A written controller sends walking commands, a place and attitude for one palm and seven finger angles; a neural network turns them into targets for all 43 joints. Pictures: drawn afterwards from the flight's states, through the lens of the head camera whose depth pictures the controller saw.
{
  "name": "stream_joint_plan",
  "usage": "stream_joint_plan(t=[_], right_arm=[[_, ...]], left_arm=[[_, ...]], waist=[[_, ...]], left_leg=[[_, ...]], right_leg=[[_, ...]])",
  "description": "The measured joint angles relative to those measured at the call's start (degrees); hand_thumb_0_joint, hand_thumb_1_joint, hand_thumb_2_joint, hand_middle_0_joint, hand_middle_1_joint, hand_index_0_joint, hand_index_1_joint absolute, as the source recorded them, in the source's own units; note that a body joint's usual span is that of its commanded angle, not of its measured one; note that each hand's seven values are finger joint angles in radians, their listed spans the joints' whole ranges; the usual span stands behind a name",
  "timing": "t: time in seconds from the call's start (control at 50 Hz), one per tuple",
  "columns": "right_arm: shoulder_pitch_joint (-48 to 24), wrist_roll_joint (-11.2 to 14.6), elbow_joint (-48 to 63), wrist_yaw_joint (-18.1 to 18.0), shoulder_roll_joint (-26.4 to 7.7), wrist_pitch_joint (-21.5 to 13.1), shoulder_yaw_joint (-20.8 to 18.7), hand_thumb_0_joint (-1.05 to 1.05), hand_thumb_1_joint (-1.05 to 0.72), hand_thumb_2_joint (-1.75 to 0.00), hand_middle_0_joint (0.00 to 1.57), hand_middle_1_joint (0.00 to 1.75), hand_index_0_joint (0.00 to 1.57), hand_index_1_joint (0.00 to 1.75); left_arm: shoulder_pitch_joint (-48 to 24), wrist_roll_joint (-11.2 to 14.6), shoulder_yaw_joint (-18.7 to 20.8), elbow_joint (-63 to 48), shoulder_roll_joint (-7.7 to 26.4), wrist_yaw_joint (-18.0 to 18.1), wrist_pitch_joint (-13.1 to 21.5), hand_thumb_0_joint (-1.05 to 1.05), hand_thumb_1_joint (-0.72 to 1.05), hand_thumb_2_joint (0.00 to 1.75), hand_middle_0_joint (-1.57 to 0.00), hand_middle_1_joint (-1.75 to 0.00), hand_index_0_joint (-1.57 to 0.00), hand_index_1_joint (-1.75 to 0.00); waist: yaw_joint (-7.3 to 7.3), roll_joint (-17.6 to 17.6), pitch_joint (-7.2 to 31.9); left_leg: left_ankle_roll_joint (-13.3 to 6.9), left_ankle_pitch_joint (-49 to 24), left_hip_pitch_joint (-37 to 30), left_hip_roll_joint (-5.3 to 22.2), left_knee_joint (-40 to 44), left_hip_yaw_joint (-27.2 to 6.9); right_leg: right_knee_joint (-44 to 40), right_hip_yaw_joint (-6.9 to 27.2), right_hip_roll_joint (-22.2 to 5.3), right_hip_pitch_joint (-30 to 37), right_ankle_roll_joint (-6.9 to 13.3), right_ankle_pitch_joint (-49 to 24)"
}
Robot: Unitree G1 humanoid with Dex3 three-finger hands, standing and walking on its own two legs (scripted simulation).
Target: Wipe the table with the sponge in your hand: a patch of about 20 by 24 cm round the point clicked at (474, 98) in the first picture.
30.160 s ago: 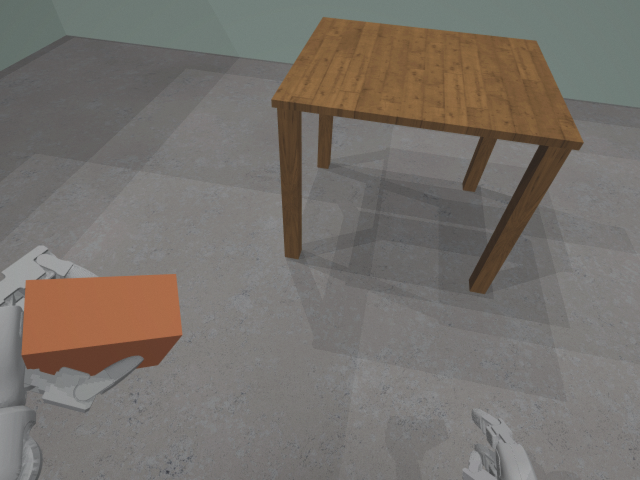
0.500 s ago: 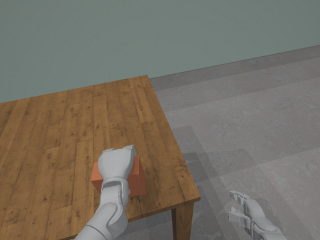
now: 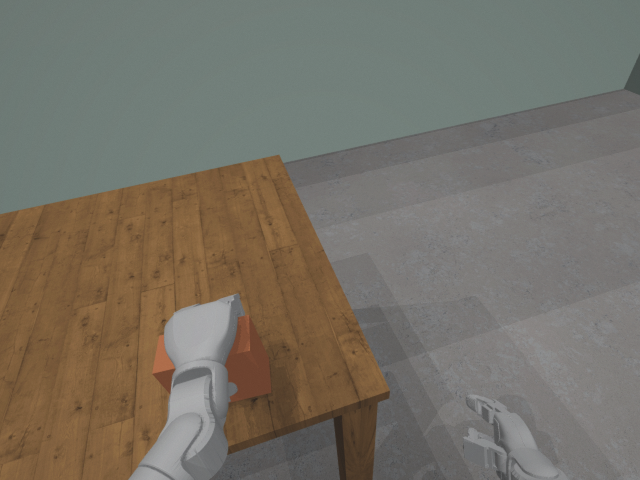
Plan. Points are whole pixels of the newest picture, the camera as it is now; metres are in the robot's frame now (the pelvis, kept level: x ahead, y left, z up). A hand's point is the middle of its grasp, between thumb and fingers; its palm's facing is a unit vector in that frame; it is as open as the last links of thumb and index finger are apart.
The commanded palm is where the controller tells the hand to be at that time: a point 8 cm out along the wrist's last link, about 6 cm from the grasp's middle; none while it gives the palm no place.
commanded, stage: slide back across to the middle lane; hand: left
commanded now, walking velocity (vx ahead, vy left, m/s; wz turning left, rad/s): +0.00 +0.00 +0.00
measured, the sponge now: (221, 371) +0.27 +0.19 -0.02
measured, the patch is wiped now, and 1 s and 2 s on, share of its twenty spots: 1.00 1.00 1.00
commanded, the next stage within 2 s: wipe forward along the middle lane in 0.28 s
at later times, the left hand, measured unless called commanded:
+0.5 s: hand (181, 372) +0.24 +0.22 +0.02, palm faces -0.01 -0.12 -0.99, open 9.8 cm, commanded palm +0.22 +0.23 +0.07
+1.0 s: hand (175, 339) +0.29 +0.25 +0.02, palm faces -0.06 -0.05 -1.00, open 9.8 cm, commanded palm +0.27 +0.25 +0.06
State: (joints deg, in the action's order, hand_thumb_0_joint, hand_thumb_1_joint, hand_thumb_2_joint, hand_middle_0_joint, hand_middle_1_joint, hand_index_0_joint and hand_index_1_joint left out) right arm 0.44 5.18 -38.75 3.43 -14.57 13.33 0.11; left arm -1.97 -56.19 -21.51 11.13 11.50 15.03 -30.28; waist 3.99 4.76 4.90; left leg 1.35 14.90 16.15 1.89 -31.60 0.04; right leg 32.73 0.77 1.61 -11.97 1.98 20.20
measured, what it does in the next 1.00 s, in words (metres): stands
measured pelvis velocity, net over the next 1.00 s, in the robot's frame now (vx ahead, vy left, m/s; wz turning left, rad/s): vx -0.02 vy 0.01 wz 0.03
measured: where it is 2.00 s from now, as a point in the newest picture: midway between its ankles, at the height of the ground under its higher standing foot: outside the picture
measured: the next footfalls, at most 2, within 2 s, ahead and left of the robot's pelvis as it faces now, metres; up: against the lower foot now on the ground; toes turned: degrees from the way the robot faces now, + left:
none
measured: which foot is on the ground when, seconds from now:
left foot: down 0.00-1.00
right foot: down 0.00-1.00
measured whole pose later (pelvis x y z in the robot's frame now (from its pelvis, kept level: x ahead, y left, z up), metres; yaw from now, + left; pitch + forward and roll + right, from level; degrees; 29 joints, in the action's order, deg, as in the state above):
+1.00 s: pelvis -0.02 +0.01 +0.00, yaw +2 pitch +3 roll +0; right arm 4.2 4.4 -40.7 -1.8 -15.4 9.7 -0.3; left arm -14.5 -57.6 -12.4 27.2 16.5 11.9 -21.6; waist 3.9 4.6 4.9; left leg 0.9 13.8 23.7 1.2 -34.1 -1.8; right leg 34.7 -0.9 1.1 -18.6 1.5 19.4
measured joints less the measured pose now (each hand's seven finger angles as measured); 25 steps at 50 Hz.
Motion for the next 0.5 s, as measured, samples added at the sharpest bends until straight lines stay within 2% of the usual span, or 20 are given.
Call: stream_joint_plan(t=[0.22, 0.4, 0.5], right_arm=[[-0.1, -0.3, 0.9, -0.6, -0.7, -2.1, -0.4, 0.01, -0.91, -0.9, 0.19, 0.3, 0.2, 0.3], [0.0, -0.9, 0.6, -1.5, -0.2, -3.6, -0.4, 0.01, -0.9, -0.9, 0.19, 0.3, 0.2, 0.3], [0.4, -1.0, 0.1, -1.8, -0.1, -4.1, -0.4, 0.01, -0.9, -0.9, 0.19, 0.3, 0.2, 0.3]], left_arm=[[6.6, 0.3, 3.5, -5.0, 3.4, -1.7, 3.2, 0.0, -0.49, 1.1, -0.71, -1.42, -0.75, -1.39], [8.0, 0.1, 5.9, -5.5, 4.0, -2.3, 6.6, -0.01, -0.49, 1.1, -0.72, -1.41, -0.76, -1.38], [7.3, -0.9, 6.2, -4.4, 3.9, -1.9, 7.0, -0.01, -0.5, 1.1, -0.72, -1.4, -0.77, -1.37]], waist=[[0.8, 0.7, -0.8], [1.49, 0.7, -1.1], [1.6, 0.5, -1.1]], left_leg=[[-0.1, -0.4, -1.5, 0.2, 1.3, 0.0], [-0.2, -0.6, -1.3, 0.1, 1.6, 0.0], [-0.1, -0.5, -0.7, 0.0, 1.3, -0.1]], right_leg=[[-1.7, 0.0, 0.2, 1.7, 0.0, -0.7], [-2.2, 0.1, 0.1, 1.6, -0.1, -0.9], [-2.1, 0.1, 0.0, 1.1, -0.2, -1.0]])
